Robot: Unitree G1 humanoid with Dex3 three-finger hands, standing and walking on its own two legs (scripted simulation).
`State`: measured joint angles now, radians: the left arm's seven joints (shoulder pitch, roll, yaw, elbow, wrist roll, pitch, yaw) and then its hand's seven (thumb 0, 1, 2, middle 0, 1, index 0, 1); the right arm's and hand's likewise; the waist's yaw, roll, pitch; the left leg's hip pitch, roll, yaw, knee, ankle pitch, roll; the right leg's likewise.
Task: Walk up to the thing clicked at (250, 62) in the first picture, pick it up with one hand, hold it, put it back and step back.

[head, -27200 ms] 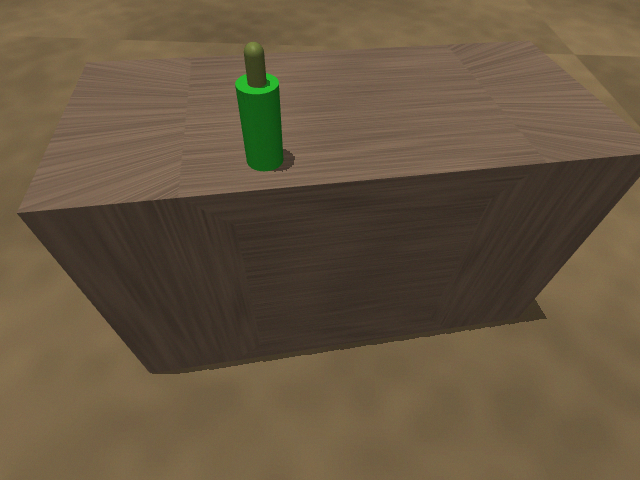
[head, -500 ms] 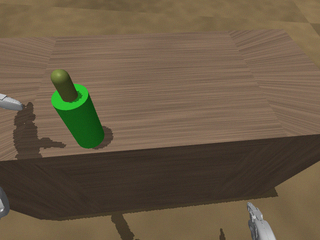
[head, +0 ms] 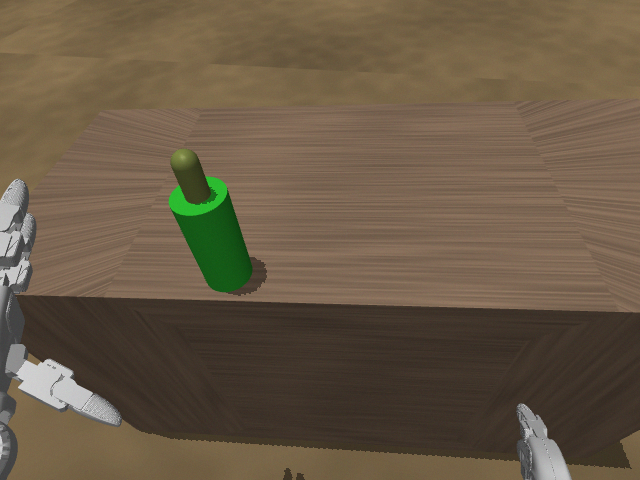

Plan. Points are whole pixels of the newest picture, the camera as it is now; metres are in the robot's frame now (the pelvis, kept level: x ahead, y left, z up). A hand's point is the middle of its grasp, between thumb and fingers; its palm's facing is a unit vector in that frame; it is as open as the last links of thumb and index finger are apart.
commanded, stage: sink last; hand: left
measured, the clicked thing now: (208, 221) +0.41 +0.17 +0.11
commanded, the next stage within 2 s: home in 0.48 s
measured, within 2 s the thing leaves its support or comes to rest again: neither
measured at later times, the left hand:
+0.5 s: hand (14, 432) +0.13 +0.24 +0.17, palm faces +0.37 -0.81 -0.44, open 17.4 cm
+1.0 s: hand (100, 437) +0.15 +0.23 +0.06, palm faces +0.24 -0.91 -0.33, open 17.0 cm
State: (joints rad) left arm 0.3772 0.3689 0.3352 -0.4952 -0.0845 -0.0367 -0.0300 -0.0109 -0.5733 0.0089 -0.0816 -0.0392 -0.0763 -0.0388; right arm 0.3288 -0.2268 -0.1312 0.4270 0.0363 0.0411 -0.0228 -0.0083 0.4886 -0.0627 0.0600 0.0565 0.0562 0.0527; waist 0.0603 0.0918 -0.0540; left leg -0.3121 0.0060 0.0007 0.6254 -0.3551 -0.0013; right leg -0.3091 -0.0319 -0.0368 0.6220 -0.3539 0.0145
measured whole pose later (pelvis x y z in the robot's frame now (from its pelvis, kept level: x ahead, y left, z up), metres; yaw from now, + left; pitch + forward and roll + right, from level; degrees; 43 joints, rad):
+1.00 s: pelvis -0.03 +0.01 +0.01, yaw +0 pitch -1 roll +0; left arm 0.51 0.25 0.20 -0.12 -0.04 -0.27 0.00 -0.01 -0.46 0.11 -0.07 -0.07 -0.07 -0.07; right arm 0.26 -0.14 -0.04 0.59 0.02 -0.16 -0.03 0.00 -0.45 -0.66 0.17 0.24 0.16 0.23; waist 0.06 0.03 0.05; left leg -0.24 0.00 0.01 0.52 -0.27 0.00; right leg -0.23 -0.03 -0.03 0.51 -0.26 0.02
